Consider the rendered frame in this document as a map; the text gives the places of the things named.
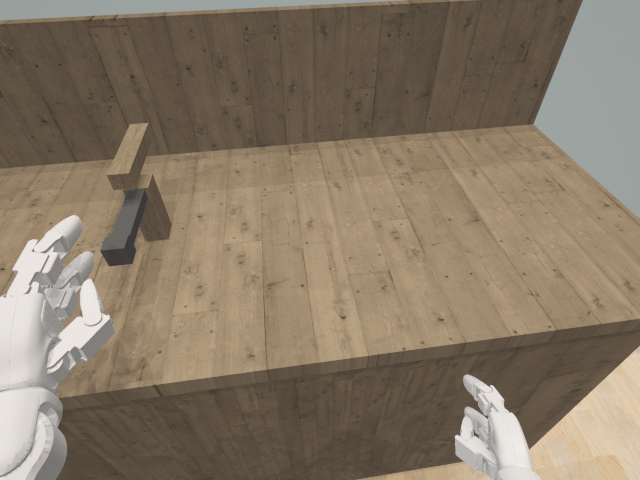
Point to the right robot hand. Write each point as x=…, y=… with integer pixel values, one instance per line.
x=501, y=441

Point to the tap lever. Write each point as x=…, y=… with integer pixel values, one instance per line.
x=118, y=249

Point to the left robot hand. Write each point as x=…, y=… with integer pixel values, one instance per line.
x=38, y=300

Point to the robot left forearm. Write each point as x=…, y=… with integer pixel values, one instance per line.
x=31, y=445

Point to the counter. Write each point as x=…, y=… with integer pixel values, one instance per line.
x=349, y=209

